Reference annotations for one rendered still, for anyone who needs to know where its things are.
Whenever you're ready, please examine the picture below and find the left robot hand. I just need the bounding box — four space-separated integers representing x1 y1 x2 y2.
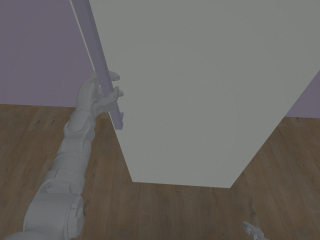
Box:
75 70 124 119

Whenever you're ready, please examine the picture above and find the left robot upper arm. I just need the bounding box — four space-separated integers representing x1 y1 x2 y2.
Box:
3 193 84 240

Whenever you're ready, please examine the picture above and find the fridge door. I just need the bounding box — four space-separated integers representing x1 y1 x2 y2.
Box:
69 0 320 188

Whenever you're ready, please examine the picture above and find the right robot hand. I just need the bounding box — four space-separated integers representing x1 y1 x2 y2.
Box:
242 221 269 240

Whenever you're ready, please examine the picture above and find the handle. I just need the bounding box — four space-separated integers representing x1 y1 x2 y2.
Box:
71 0 124 130

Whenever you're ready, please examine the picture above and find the left robot forearm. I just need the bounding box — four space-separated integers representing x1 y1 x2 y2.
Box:
23 110 96 232

